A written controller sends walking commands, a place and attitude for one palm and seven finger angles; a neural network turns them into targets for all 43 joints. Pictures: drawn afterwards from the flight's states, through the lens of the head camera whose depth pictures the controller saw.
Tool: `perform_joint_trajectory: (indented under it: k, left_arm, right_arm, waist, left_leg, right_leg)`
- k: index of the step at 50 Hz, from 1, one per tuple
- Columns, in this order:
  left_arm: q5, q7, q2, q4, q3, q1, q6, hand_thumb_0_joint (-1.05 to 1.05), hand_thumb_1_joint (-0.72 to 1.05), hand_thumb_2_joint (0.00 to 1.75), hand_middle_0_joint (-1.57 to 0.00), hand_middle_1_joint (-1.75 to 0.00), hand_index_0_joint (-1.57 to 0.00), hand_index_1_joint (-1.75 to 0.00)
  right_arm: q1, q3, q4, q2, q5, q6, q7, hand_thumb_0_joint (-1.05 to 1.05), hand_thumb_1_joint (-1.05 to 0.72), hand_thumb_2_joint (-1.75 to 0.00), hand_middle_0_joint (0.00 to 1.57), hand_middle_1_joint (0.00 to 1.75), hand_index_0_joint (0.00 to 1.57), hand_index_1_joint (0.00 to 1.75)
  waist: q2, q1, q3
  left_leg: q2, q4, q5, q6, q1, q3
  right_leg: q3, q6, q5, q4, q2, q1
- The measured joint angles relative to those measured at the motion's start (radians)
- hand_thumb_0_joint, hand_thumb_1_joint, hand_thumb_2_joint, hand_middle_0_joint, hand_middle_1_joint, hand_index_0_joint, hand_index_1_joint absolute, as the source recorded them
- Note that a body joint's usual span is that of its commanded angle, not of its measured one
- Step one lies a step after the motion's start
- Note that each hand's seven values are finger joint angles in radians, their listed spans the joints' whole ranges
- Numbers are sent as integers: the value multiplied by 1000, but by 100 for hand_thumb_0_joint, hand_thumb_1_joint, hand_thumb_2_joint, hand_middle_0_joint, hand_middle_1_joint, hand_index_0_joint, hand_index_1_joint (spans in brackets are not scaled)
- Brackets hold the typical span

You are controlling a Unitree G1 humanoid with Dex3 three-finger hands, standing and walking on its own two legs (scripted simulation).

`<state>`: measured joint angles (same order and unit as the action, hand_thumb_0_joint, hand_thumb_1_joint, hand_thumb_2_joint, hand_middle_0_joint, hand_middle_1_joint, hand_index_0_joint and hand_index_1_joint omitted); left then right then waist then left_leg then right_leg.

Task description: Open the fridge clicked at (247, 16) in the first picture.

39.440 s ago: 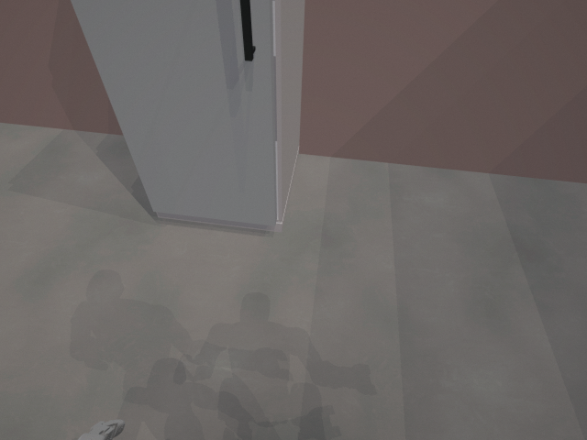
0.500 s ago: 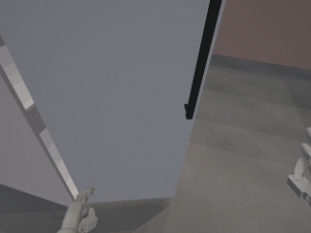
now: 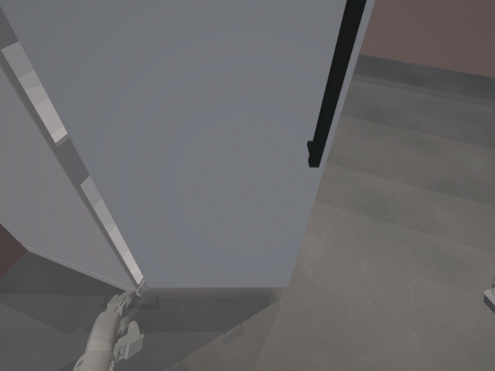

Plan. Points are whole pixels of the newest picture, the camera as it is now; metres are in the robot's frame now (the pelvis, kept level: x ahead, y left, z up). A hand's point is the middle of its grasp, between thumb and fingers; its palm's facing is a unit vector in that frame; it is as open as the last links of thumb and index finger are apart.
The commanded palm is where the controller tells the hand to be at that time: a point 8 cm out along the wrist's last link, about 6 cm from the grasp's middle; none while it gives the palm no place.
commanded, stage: step back with the hand held close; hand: right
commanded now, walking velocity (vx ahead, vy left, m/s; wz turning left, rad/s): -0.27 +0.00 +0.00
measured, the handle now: (333, 69) +0.52 -0.11 +0.25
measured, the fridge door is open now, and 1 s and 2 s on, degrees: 69 69 69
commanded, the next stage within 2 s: stop stepping back and stand still in 0.82 s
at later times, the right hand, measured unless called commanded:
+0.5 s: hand out of the picture +0.11 -0.30 +0.17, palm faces +0.48 +0.76 -0.43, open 7.4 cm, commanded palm +0.04 -0.33 +0.18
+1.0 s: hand out of the picture +0.00 -0.28 +0.18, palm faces +0.38 +0.79 -0.48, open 7.4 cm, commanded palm -0.04 -0.32 +0.18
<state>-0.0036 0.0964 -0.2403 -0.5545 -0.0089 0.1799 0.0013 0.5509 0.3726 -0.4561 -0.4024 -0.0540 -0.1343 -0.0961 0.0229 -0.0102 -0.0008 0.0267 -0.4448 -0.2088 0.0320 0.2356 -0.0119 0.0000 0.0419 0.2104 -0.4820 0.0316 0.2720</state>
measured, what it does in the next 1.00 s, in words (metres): walks backwards: left foot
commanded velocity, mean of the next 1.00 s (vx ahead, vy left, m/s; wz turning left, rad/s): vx -0.28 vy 0.00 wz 0.02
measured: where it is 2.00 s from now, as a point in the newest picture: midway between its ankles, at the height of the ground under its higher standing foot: outside the picture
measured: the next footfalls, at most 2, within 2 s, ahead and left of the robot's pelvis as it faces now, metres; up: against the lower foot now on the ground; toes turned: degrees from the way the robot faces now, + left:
left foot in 0.64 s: -0.18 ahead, +0.04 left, +0.00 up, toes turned +1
right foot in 1.14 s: -0.18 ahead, -0.17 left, +0.00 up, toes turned -3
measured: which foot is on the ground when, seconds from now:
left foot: down 0.00-0.38, up 0.40-0.62, down 0.64-1.00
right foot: down 0.00-0.92, up 0.94-1.00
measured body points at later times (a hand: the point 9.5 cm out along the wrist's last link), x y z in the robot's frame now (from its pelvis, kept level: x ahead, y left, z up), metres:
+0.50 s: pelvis -0.08 -0.02 -0.01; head -0.08 -0.06 +0.44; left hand +0.08 +0.21 -0.08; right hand +0.08 -0.34 +0.19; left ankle -0.10 +0.13 -0.70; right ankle +0.03 -0.09 -0.74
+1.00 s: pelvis -0.19 -0.02 -0.01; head -0.19 -0.06 +0.44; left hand +0.00 +0.22 -0.06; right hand -0.03 -0.32 +0.20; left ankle -0.20 +0.08 -0.74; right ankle -0.09 -0.11 -0.67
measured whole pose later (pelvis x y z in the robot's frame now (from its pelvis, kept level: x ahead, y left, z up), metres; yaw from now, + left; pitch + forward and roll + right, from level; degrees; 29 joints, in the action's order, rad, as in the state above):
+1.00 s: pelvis -0.19 -0.02 -0.01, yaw +1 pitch +2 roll +1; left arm 0.03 0.04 -0.19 -0.60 -0.03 0.18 0.06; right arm 0.60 0.47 -0.61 -0.50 -0.06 -0.21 -0.11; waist -0.08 -0.02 0.06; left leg -0.03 -0.53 -0.29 -0.05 0.28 -0.02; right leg -0.01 -0.04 0.34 -1.02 0.05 0.70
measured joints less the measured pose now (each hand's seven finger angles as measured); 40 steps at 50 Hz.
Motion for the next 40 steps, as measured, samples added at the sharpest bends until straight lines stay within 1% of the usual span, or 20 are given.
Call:
perform_joint_trajectory:
  k: [4, 8, 12, 15, 17, 19, 20, 22, 24, 25, 27, 29, 30, 31, 32, 33, 35, 37, 39, 40]
  left_arm:
    - [-3, 4, 8, 11, 5, 8, 2, 1, 90, 90, -20, -30, -20, -30]
    - [-5, 2, 9, 18, 12, 17, 22, 1, 90, 90, -20, -30, -20, -30]
    - [-3, -5, 9, 17, 12, 30, 43, 1, 90, 90, -20, -30, -20, -30]
    - [0, -10, 10, 3, 11, 42, 55, 1, 90, 90, -20, -30, -20, -30]
    - [3, -10, 8, -11, 12, 48, 62, 1, 90, 90, -20, -30, -20, -30]
    - [5, -5, 8, -24, 14, 54, 67, 1, 90, 90, -20, -30, -20, -30]
    - [6, -2, 10, -28, 15, 57, 70, 1, 90, 90, -20, -30, -20, -30]
    - [11, 2, 20, -29, 9, 72, 84, 1, 90, 90, -20, -30, -20, -30]
    - [16, -5, 39, -39, 3, 91, 97, 1, 90, 90, -20, -30, -20, -30]
    - [17, -11, 47, -43, 3, 101, 103, 1, 90, 90, -20, -30, -20, -30]
    - [21, -22, 60, -51, 7, 112, 117, 1, 90, 90, -20, -30, -20, -30]
    - [23, -33, 68, -57, 12, 104, 126, 1, 90, 90, -20, -30, -20, -30]
    - [24, -37, 70, -58, 15, 93, 129, 1, 90, 90, -20, -30, -20, -30]
    - [26, -40, 71, -56, 18, 75, 129, 1, 90, 90, -20, -30, -20, -30]
    - [27, -43, 73, -51, 22, 52, 128, 1, 90, 90, -20, -30, -20, -30]
    - [27, -43, 66, -57, 23, 22, 125, 1, 90, 90, -20, -30, -20, -30]
    - [33, -34, 51, -87, 21, -26, 111, 1, 90, 90, -20, -30, -20, -30]
    - [21, -25, 55, -102, 18, -46, 103, 1, 90, 90, -20, -30, -20, -30]
    - [14, -26, 65, -89, 19, -62, 96, 1, 90, 90, -20, -30, -20, -30]
    - [17, -31, 71, -77, 19, -69, 96, 1, 90, 90, -20, -30, -20, -30]
  right_arm:
    - [-16, 33, -7, -20, 1, -14, -13, 2, -89, -90, 22, 30, 21, 30]
    - [-47, 48, 0, -7, 15, -40, -24, 2, -89, -90, 22, 30, 21, 30]
    - [-69, 39, 18, 20, 36, -65, -29, 2, -89, -90, 21, 30, 21, 30]
    - [-63, 26, 8, 28, 36, -77, -37, 2, -89, -90, 21, 30, 21, 30]
    - [-58, 17, -13, 25, 32, -84, -44, 2, -89, -90, 21, 30, 21, 30]
    - [-55, 13, -31, 19, 31, -92, -49, 2, -89, -90, 22, 30, 21, 30]
    - [-54, 17, -37, 16, 34, -95, -50, 2, -89, -90, 22, 30, 21, 30]
    - [-67, 28, -39, 5, 51, -96, -45, 2, -89, -90, 22, 30, 21, 30]
    - [-78, 48, -40, -14, 58, -101, -39, 2, -89, -90, 22, 30, 21, 30]
    - [-77, 63, -44, -25, 58, -108, -38, 2, -89, -90, 22, 30, 21, 30]
    - [-62, 92, -56, -41, 49, -125, -42, 2, -89, -90, 22, 30, 21, 30]
    - [-36, 113, -65, -47, 32, -135, -46, 2, -89, -90, 22, 30, 21, 30]
    - [-24, 119, -66, -48, 23, -137, -47, 2, -89, -90, 21, 30, 21, 30]
    - [-16, 123, -68, -51, 15, -139, -47, 2, -89, -90, 21, 30, 21, 30]
    - [-10, 128, -71, -59, 10, -141, -48, 2, -89, -90, 21, 30, 21, 30]
    - [-19, 117, -64, -50, 9, -145, -45, 2, -89, -90, 21, 30, 21, 30]
    - [-53, 63, -33, -23, 14, -138, -35, 2, -89, -90, 21, 30, 21, 30]
    - [-95, 19, -16, -19, 14, -113, -22, 2, -89, -90, 21, 30, 21, 30]
    - [-124, 4, -21, -30, 9, -88, -10, 2, -89, -90, 21, 30, 21, 30]
    - [-127, 8, -28, -42, 4, -79, -5, 2, -89, -90, 21, 30, 21, 30]
  waist:
    - [-15, -8, -2]
    - [-15, -12, 1]
    - [-5, -9, 6]
    - [-12, -6, 7]
    - [-21, -2, -2]
    - [-27, 2, -9]
    - [-27, 4, -13]
    - [-14, 20, -16]
    - [-5, 29, -1]
    - [-3, 30, 13]
    - [-4, 28, 45]
    - [-11, 15, 72]
    - [-17, 6, 80]
    - [-32, -8, 81]
    - [-58, -26, 75]
    - [-56, -42, 62]
    - [-18, -50, 27]
    - [-24, -42, 3]
    - [-45, -29, -17]
    - [-55, -18, -22]
  left_leg:
    - [3, -18, 12, 3, 23, -1]
    - [0, -37, 25, 3, 51, -6]
    - [-7, -52, 26, -3, 80, -16]
    - [-5, -52, 45, -7, 101, -22]
    - [-2, -67, 55, 0, 114, -26]
    - [-1, -90, 28, 2, 127, -30]
    - [-9, -116, -24, 0, 137, -24]
    - [-48, -260, -90, -6, 155, 0]
    - [-85, -378, -138, -15, 140, 10]
    - [-101, -395, -162, -19, 117, 9]
    - [-115, -349, -211, -30, 51, -3]
    - [-115, -218, -241, -44, -27, -15]
    - [-109, -129, -231, -52, -68, -17]
    - [-95, -39, -204, -63, -103, -6]
    - [-69, 35, -155, -74, -124, 22]
    - [-64, 59, -167, -50, -121, 41]
    - [-87, 34, -170, -22, -114, 51]
    - [-81, -8, -173, -8, -110, 51]
    - [-76, -101, -184, 4, -71, 52]
    - [-82, -156, -226, -1, -42, 56]
  right_leg:
    - [0, 4, -13, -16, 3, 23]
    - [5, 9, -21, -49, 1, 60]
    - [15, 17, 21, -106, -5, 112]
    - [18, 8, 74, -147, -5, 151]
    - [17, 5, 65, -165, -5, 168]
    - [15, 15, 18, -165, -7, 175]
    - [15, 23, -13, -157, -11, 175]
    - [33, 36, -56, -138, -17, 176]
    - [55, 37, -76, -100, -20, 177]
    - [60, 39, -90, -76, -26, 180]
    - [60, 35, -127, -24, -32, 191]
    - [48, 23, -164, 24, -33, 209]
    - [35, 18, -181, 42, -32, 221]
    - [13, 14, -194, 51, -28, 236]
    - [-22, 9, -197, 42, -20, 259]
    - [-43, 6, -191, 13, -30, 285]
    - [-44, 3, -192, -8, -56, 285]
    - [-51, 29, -211, 21, -49, 253]
    - [-65, 39, -240, 61, -46, 221]
    - [-70, 39, -257, 83, -46, 210]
